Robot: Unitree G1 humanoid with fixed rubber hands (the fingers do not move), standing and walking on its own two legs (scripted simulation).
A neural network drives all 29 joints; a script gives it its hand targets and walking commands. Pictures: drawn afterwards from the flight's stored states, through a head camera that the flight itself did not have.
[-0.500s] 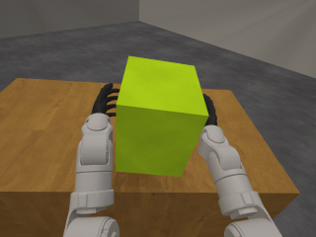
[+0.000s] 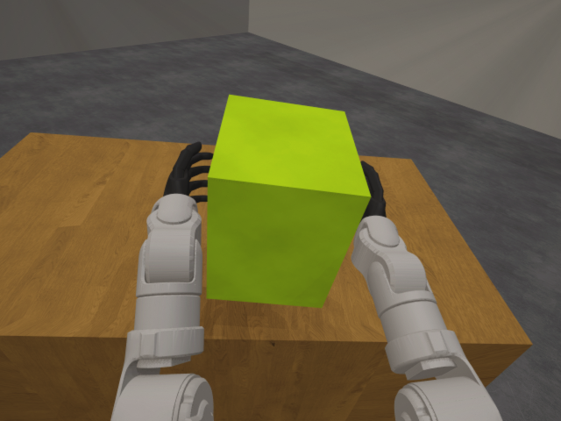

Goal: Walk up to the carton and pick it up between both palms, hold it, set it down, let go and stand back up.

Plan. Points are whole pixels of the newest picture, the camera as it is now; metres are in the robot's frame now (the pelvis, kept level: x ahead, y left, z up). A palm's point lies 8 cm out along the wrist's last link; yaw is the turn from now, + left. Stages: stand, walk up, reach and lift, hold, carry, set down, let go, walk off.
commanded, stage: hold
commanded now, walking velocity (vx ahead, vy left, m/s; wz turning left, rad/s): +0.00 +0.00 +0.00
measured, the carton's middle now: (276, 203) +0.39 +0.01 +0.17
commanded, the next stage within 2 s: none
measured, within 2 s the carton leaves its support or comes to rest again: neither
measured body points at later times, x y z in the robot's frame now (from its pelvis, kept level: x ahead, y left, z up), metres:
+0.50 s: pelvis +0.01 +0.00 +0.00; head -0.04 +0.03 +0.44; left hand +0.37 +0.14 +0.20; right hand +0.36 -0.13 +0.18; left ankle +0.06 +0.15 -0.75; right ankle +0.01 -0.13 -0.75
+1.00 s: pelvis +0.01 +0.00 +0.00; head -0.04 +0.04 +0.44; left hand +0.38 +0.14 +0.20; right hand +0.37 -0.12 +0.18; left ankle +0.06 +0.15 -0.75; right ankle +0.01 -0.13 -0.75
